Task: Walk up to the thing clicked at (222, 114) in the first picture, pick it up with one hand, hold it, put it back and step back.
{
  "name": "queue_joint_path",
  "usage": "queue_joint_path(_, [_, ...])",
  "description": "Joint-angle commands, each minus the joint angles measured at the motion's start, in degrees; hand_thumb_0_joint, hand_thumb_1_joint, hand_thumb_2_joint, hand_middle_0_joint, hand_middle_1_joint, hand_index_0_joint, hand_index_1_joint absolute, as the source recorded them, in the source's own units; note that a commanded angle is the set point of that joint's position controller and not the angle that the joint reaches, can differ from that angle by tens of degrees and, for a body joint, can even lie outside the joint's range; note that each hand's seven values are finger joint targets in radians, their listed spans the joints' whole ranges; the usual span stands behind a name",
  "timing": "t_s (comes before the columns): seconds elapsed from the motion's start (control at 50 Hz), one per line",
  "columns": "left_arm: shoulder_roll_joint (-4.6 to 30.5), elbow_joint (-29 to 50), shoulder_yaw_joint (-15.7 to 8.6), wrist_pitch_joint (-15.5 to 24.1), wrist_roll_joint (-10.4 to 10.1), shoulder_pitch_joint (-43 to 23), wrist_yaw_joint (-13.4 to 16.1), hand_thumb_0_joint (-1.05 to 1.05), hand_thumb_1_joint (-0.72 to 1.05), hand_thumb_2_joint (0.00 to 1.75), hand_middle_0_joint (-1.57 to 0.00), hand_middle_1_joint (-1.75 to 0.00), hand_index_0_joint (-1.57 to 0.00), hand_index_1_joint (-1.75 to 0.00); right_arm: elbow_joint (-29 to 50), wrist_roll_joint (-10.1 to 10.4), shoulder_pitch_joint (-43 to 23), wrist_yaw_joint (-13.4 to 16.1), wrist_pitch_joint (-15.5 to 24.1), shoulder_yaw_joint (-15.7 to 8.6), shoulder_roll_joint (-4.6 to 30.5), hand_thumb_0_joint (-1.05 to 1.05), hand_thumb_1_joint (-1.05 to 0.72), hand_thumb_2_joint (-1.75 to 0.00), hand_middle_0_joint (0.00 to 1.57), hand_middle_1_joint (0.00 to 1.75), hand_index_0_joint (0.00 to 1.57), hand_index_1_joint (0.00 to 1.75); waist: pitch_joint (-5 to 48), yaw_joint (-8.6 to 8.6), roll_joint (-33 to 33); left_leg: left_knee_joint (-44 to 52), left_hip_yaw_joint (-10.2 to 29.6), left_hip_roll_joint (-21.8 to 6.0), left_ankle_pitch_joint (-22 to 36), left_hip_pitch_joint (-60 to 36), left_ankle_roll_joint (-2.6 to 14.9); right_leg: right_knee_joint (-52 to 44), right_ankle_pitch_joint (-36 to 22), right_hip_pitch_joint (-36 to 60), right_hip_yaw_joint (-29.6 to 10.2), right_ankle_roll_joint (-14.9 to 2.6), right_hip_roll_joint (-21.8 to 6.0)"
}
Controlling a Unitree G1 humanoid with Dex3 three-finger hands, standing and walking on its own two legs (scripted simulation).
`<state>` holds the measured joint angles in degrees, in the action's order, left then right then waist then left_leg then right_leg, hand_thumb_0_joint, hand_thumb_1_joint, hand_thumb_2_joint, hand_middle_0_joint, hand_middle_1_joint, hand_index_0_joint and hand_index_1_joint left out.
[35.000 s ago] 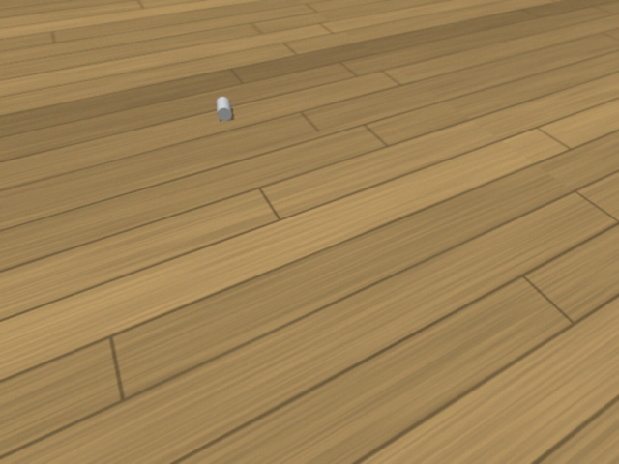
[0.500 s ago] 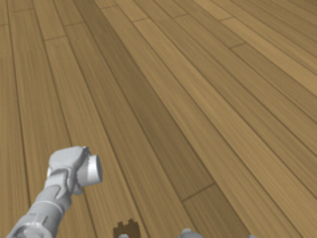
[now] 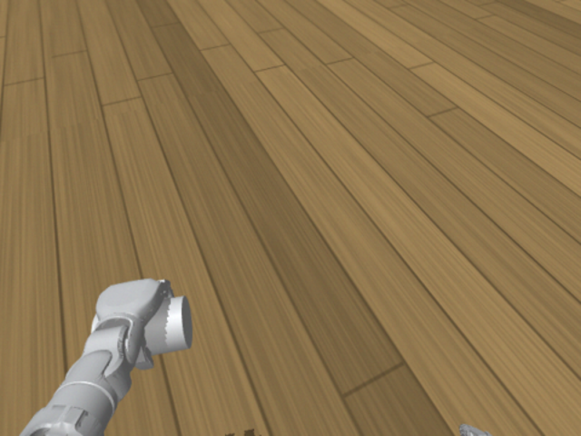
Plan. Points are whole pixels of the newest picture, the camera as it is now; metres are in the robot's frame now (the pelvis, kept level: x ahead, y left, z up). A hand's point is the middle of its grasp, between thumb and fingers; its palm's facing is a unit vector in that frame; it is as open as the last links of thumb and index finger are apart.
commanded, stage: hold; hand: left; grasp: from above
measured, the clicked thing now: (145, 328) +0.32 +0.23 -0.09
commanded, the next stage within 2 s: crouch in 1.54 s
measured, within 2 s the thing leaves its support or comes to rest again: neither
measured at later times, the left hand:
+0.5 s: hand (136, 340) +0.28 +0.22 -0.05, palm faces -0.44 -0.08 -0.89, open 11.0 cm
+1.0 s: hand (135, 338) +0.28 +0.22 -0.03, palm faces -0.43 -0.09 -0.90, open 11.0 cm
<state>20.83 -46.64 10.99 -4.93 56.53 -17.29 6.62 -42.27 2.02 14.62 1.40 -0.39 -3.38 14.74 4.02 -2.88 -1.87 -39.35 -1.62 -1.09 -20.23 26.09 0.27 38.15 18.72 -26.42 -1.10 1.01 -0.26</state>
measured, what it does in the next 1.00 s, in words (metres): stands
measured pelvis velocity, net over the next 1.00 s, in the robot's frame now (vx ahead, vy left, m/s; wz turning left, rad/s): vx -0.01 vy -0.01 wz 0.00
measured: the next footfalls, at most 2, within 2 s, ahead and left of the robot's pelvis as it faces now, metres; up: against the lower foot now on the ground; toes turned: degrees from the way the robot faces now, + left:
none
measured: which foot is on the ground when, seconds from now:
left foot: down 0.00-1.00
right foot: down 0.00-1.00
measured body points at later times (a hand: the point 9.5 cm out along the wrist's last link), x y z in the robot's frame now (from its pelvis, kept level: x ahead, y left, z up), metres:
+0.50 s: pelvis -0.01 +0.00 +0.01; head +0.01 -0.02 +0.46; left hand +0.30 +0.22 +0.00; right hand +0.10 -0.27 -0.11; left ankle -0.01 +0.11 -0.72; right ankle +0.00 -0.13 -0.72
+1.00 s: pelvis -0.01 -0.01 +0.01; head +0.00 -0.03 +0.46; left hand +0.30 +0.22 +0.02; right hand +0.12 -0.26 -0.10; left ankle -0.01 +0.11 -0.72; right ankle +0.00 -0.13 -0.72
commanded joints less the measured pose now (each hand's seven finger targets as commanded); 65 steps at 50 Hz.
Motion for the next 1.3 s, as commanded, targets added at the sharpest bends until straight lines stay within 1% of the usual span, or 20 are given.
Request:
queue_joint_path(0.0, [12.0, 13.0, -4.9, 0.4, 0.3, -18.4, 1.6, 0.00, 0.65, 0.90, -1.05, -0.68, -1.03, -0.70, 6.8, 0.2, -0.1, 0.2, 1.8, -2.6, 8.9, 0.00, -0.88, -0.89, 0.20, 0.30, 0.20, 0.30, 15.2, 0.97, -1.0, 5.1, 1.1, 1.8, 20.4, -10.7, -0.31, -5.5, -17.1, 7.0, 1.3, -1.62, 2.1])
queue_joint_path(0.14, [12.9, 15.9, -5.5, 0.9, 1.0, -18.9, 0.8, 0.00, 0.61, 0.92, -1.02, -0.69, -1.00, -0.71, 7.8, 0.3, -1.4, 0.2, 1.3, -2.1, 8.6, 0.00, -0.89, -0.90, 0.20, 0.30, 0.20, 0.30, 14.4, 0.87, -0.4, 6.6, 0.8, 2.0, 19.3, -11.2, 0.01, -6.9, -17.1, 8.5, 0.7, -1.48, 2.1])
queue_joint_path(0.22, [13.2, 16.8, -6.1, 1.0, 0.9, -18.8, 0.9, 0.00, 0.64, 0.93, -1.04, -0.71, -1.02, -0.73, 8.2, 0.4, -1.8, 0.1, 1.2, -2.2, 8.8, 0.00, -0.89, -0.90, 0.20, 0.30, 0.20, 0.30, 14.7, 1.63, -0.6, 7.5, 0.7, 1.7, 19.4, -12.6, -0.14, -7.3, -16.6, 9.2, 1.0, -1.62, 2.2])
queue_joint_path(0.26, [12.7, 16.7, -5.4, 1.0, 1.1, -18.9, 0.6, 0.00, 0.63, 0.97, -1.04, -0.72, -1.02, -0.75, 8.3, 0.5, -1.8, 0.1, 1.2, -2.2, 8.8, 0.00, -0.89, -0.90, 0.20, 0.30, 0.20, 0.30, 14.0, 1.09, -0.5, 8.0, 0.6, 1.8, 18.6, -12.6, -0.03, -7.8, -16.0, 9.1, 0.8, -1.62, 2.0])
queue_joint_path(0.36, [12.9, 18.1, -5.7, 1.1, 0.9, -18.0, -0.1, 0.00, 0.65, 0.96, -1.04, -0.76, -1.02, -0.78, 8.9, 0.6, -3.2, 0.1, 1.0, -2.0, 8.5, 0.00, -0.89, -0.90, 0.20, 0.30, 0.20, 0.30, 13.3, 2.02, -0.7, 9.3, 0.6, 2.0, 15.9, -12.6, 0.16, -9.3, -13.8, 9.9, 0.6, -1.52, 1.8])
queue_joint_path(0.62, [12.8, 20.9, -5.2, 0.9, 0.7, -18.4, -1.3, 0.00, 0.63, 0.94, -1.02, -0.78, -1.01, -0.79, 9.7, 0.8, -5.4, 0.3, 1.0, -1.3, 8.3, 0.00, -0.90, -0.90, 0.20, 0.30, 0.20, 0.30, 11.2, 1.97, -0.2, 11.6, 0.6, 2.0, 13.5, -14.2, 0.18, -11.4, -11.4, 10.7, 0.6, -1.42, 1.6])
queue_joint_path(0.64, [13.5, 21.6, -6.0, 0.7, 0.9, -18.3, -1.2, 0.00, 0.63, 0.94, -1.02, -0.78, -1.01, -0.79, 9.8, 0.8, -5.6, 0.3, 0.9, -1.4, 8.3, 0.00, -0.90, -0.90, 0.20, 0.30, 0.20, 0.30, 11.6, 2.26, -0.7, 11.6, 0.5, 2.1, 13.6, -14.4, 0.22, -11.7, -11.6, 10.8, 0.5, -1.43, 1.5])
queue_joint_path(0.66, [12.1, 20.5, -5.0, 0.6, 0.7, -17.2, -1.4, 0.00, 0.62, 0.94, -1.01, -0.79, -1.00, -0.79, 9.7, 0.8, -5.6, 0.3, 1.0, -1.3, 8.2, 0.00, -0.90, -0.90, 0.20, 0.30, 0.20, 0.30, 11.4, 2.08, -0.1, 11.7, 0.7, 1.8, 13.6, -14.6, 0.19, -11.6, -11.4, 11.0, 0.7, -1.46, 1.6])
queue_joint_path(0.7, [13.5, 22.7, -6.1, 0.8, 0.4, -18.1, -1.6, 0.00, 0.61, 0.95, -1.00, -0.79, -0.99, -0.80, 9.8, 0.9, -6.3, 0.4, 0.9, -1.3, 8.1, 0.00, -0.90, -0.90, 0.20, 0.30, 0.20, 0.30, 12.5, 2.71, -1.5, 11.7, 0.5, 2.1, 14.4, -15.2, 0.11, -11.7, -12.1, 11.6, 0.5, -1.40, 1.5])
queue_joint_path(0.74, [12.2, 21.9, -5.0, 0.6, 0.7, -17.3, -2.2, 0.00, 0.61, 0.96, -1.00, -0.79, -0.99, -0.80, 9.8, 1.0, -6.3, 0.4, 0.9, -1.2, 7.9, 0.00, -0.90, -0.90, 0.20, 0.30, 0.20, 0.30, 12.2, 2.28, 0.2, 11.7, 0.4, 2.1, 14.9, -15.1, 0.35, -11.7, -12.7, 11.9, 0.4, -1.27, 1.5])
queue_joint_path(0.84, [12.7, 23.7, -5.4, 0.6, 0.4, -17.4, -2.9, 0.00, 0.62, 0.97, -1.01, -0.80, -1.00, -0.81, 9.9, 1.1, -6.6, 0.5, 0.8, -1.2, 7.9, 0.00, -0.90, -0.90, 0.20, 0.30, 0.20, 0.30, 13.0, 2.64, -0.4, 12.0, 0.4, 1.9, 17.3, -16.6, 0.18, -11.7, -14.7, 12.9, 0.6, -1.45, 1.7])
queue_joint_path(0.94, [13.8, 22.2, -6.1, 0.4, 0.4, -16.4, -3.7, 0.00, 0.60, 0.96, -0.99, -0.80, -0.99, -0.81, 10.1, 1.2, -7.5, 0.7, 0.5, -0.9, 7.9, 0.00, -0.90, -0.90, 0.20, 0.30, 0.20, 0.30, 10.6, 3.03, -0.1, 12.9, 0.4, 1.9, 16.9, -16.1, 0.34, -12.7, -14.2, 13.2, 0.7, -1.41, 1.6])
queue_joint_path(1.0, [12.1, 22.4, -5.2, 0.4, 0.3, -14.2, -4.2, 0.00, 0.57, 0.96, -0.97, -0.81, -0.96, -0.82, 10.4, 1.1, -7.9, 0.6, 0.5, -0.9, 7.6, 0.00, -0.90, -0.90, 0.20, 0.30, 0.20, 0.30, 10.5, 3.21, -0.1, 13.2, 0.5, 1.9, 16.8, -16.4, 0.27, -12.9, -13.9, 13.3, 0.8, -1.49, 1.6])
queue_joint_path(1.02, [11.6, 21.9, -4.8, 0.4, 0.2, -13.8, -4.6, 0.00, 0.56, 0.96, -0.96, -0.81, -0.95, -0.82, 10.5, 1.2, -7.6, 0.6, 0.5, -0.9, 7.7, 0.00, -0.90, -0.90, 0.20, 0.30, 0.20, 0.30, 10.0, 2.41, 1.1, 13.2, 0.5, 1.9, 17.2, -16.4, 0.41, -12.7, -14.4, 13.1, 0.7, -1.44, 1.6])
queue_joint_path(1.06, [12.9, 24.1, -5.3, 0.8, 0.5, -17.0, -4.7, 0.00, 0.58, 0.97, -0.97, -0.82, -0.96, -0.83, 10.5, 1.1, -7.7, 0.7, 0.4, -1.0, 7.7, 0.00, -0.90, -0.90, 0.20, 0.30, 0.20, 0.30, 11.2, 2.61, -0.2, 13.1, 0.3, 2.1, 17.7, -17.1, 0.40, -13.0, -15.0, 13.7, 0.5, -1.40, 1.4])
queue_joint_path(1.1, [13.4, 24.5, -5.7, 1.0, 0.4, -15.6, -4.9, 0.00, 0.58, 0.97, -0.98, -0.81, -0.97, -0.82, 10.7, 1.2, -7.9, 0.7, 0.4, -0.9, 7.4, 0.00, -0.90, -0.90, 0.20, 0.30, 0.20, 0.30, 11.7, 3.61, -0.7, 13.3, 0.4, 2.1, 18.7, -17.5, 0.30, -12.9, -15.7, 14.6, 0.8, -1.51, 1.5])
queue_joint_path(1.12, [12.0, 23.8, -4.7, 1.0, 0.3, -14.7, -4.9, 0.00, 0.57, 0.99, -0.97, -0.82, -0.96, -0.84, 10.7, 1.1, -7.5, 0.6, 0.3, -0.8, 7.5, 0.00, -0.90, -0.90, 0.20, 0.30, 0.20, 0.30, 11.6, 2.71, 0.0, 13.2, 0.3, 2.0, 18.8, -17.4, 0.40, -12.9, -15.9, 14.3, 0.6, -1.52, 1.5])
queue_joint_path(1.18, [12.1, 23.8, -5.3, 1.0, 0.4, -15.5, -4.3, 0.00, 0.57, 0.99, -0.96, -0.84, -0.96, -0.84, 10.6, 1.2, -7.7, 0.8, 0.2, -0.8, 7.3, 0.00, -0.89, -0.90, 0.20, 0.30, 0.20, 0.30, 11.4, 2.83, 0.1, 13.3, 0.2, 2.1, 18.7, -17.7, 0.46, -13.2, -16.0, 14.2, 0.8, -1.41, 1.5])
queue_joint_path(1.22, [14.2, 25.2, -6.7, 1.1, 0.6, -17.4, -3.8, 0.00, 0.58, 0.97, -0.96, -0.83, -0.96, -0.84, 10.4, 1.1, -7.8, 0.9, 0.1, -0.9, 7.6, 0.00, -0.90, -0.90, 0.20, 0.30, 0.20, 0.30, 12.3, 2.97, -0.3, 13.3, 0.1, 2.2, 18.7, -18.0, 0.50, -13.3, -16.1, 14.5, 0.6, -1.31, 1.4])
queue_joint_path(1.28, [14.1, 23.0, -6.7, 1.1, 0.8, -17.4, -3.6, 0.00, 0.58, 0.99, -0.96, -0.85, -0.96, -0.86, 10.1, 1.1, -7.9, 0.9, 0.0, -0.9, 7.7, 0.00, -0.90, -0.90, 0.20, 0.30, 0.20, 0.30, 11.1, 2.91, -0.3, 13.7, 0.3, 1.9, 17.8, -17.8, 0.35, -13.4, -14.8, 13.8, 0.8, -1.47, 1.5])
